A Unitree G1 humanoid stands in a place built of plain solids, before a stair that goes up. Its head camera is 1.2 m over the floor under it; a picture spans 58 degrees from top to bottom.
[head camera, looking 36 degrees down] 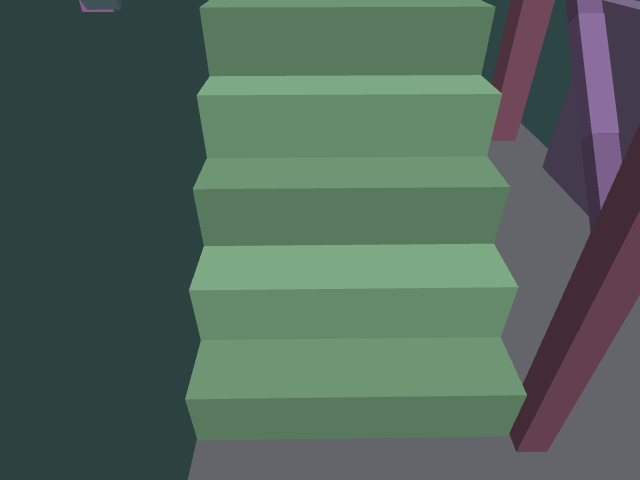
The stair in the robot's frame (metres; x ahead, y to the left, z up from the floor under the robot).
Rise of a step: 0.20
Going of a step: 0.20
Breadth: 0.90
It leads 1 degrees to the left of straight ahead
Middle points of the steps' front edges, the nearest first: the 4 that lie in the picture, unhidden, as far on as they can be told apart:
0.68 -0.10 0.20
0.88 -0.09 0.40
1.08 -0.09 0.60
1.28 -0.09 0.80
